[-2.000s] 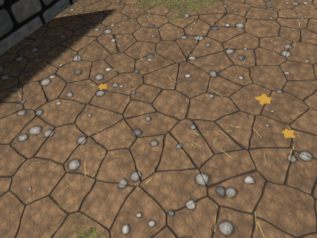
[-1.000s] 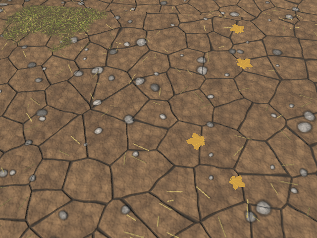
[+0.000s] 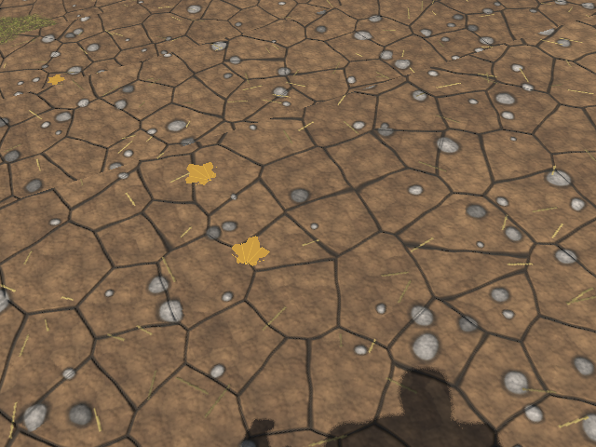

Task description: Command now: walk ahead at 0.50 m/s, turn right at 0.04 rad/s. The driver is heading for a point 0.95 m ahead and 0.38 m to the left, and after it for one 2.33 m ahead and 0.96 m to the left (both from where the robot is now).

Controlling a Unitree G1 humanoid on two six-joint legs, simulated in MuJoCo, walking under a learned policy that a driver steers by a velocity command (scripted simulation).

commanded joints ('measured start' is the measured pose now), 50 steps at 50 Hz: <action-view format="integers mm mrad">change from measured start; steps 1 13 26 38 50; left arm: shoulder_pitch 64 124 -7 -205 61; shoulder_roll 103 156 143 83 103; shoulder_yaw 34 54 23 6 35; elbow -29 103 20 -32 38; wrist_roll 13 8 0 1 15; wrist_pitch -29 -54 -101 -66 -58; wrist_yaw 5 34 35 22 24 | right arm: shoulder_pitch -4 -239 16 60 -11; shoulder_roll -107 -20 -129 -151 -122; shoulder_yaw -27 -5 -65 -71 -58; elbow -69 -144 -179 -174 -241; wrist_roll -2 -10 -11 -3 -12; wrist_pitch -4 21 21 43 52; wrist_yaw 1 26 13 -34 -29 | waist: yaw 25 96 -34 -51 77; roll -82 -50 -14 71 -85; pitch -132 29 -161 -62 -71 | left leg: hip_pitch -248 -304 424 108 -384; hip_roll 83 22 153 18 -15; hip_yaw -72 -38 -499 -304 -154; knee -11 -532 -891 -913 50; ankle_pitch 99 532 285 340 69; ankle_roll -1 -7 300 209 -1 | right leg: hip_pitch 293 329 -380 -103 366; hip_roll -285 -279 -122 -47 -332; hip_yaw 308 -47 127 88 419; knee -292 -410 691 30 -272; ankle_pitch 238 234 -199 255 -86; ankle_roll -205 -116 54 138 -104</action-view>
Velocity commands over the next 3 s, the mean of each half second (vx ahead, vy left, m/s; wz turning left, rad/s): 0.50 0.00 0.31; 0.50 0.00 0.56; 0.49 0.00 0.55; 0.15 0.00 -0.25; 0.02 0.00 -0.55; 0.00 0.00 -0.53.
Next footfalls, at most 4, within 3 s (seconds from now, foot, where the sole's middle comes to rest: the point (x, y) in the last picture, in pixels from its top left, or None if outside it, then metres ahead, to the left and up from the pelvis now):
0.42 left None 0.38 0.18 -0.77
0.88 right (279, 336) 0.71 0.07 -0.77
1.40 left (127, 317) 0.77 0.45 -0.77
1.90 right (159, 239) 1.01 0.40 -0.77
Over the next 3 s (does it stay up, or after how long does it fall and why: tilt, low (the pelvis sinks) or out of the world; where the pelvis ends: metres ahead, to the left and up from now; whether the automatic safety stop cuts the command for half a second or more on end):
stays up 0.85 0.41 0.01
